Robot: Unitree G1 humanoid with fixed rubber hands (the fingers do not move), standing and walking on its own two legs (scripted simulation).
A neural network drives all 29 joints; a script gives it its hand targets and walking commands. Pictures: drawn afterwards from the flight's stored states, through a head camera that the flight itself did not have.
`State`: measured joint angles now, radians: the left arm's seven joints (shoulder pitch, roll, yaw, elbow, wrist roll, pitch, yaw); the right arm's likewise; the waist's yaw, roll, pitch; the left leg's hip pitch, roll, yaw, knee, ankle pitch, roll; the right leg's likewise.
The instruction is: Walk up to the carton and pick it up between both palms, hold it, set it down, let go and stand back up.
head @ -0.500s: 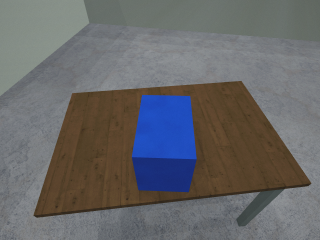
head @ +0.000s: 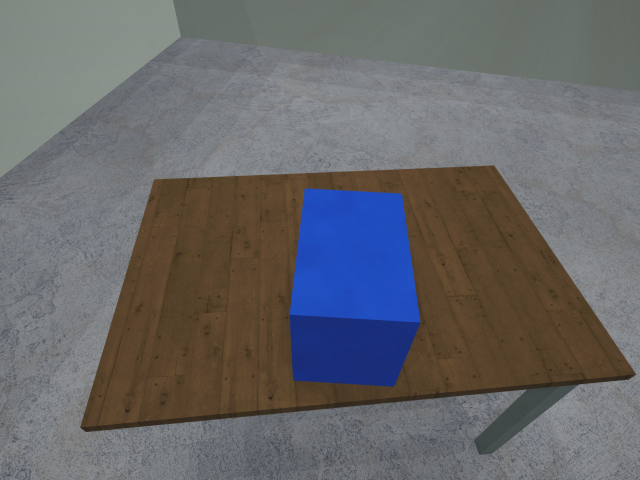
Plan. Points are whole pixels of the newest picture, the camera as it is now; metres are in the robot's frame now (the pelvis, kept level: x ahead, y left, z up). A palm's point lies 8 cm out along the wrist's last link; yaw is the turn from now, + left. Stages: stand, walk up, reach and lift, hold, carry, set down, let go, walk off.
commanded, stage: walk up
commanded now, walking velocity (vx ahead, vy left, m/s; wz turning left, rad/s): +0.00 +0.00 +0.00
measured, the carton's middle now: (348, 285) +0.46 -0.02 -0.07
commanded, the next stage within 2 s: stand in 0.48 s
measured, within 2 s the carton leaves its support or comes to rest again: neither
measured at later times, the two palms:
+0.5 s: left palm out of the picture -0.04 +0.22 -0.15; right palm out of the picture -0.05 -0.17 -0.15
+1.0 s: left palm (153, 460) +0.19 +0.24 -0.12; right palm out of the picture +0.18 -0.21 -0.13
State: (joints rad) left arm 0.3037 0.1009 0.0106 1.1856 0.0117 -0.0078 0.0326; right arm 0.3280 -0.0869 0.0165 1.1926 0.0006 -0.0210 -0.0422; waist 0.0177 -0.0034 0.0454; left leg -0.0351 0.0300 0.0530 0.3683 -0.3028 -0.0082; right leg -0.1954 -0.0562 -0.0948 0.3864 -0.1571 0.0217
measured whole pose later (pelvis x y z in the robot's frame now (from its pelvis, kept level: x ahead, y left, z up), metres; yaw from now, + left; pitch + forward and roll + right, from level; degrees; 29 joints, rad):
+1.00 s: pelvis -0.04 +0.00 -0.04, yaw +1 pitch +5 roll -3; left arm -0.19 0.24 0.10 0.52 0.03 0.80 -0.09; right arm -0.18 -0.25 0.12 0.75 0.29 0.45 -0.03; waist -0.02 0.01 0.03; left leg -0.46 0.08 0.02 0.87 -0.44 -0.03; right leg -0.55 -0.01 -0.06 0.77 -0.26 0.01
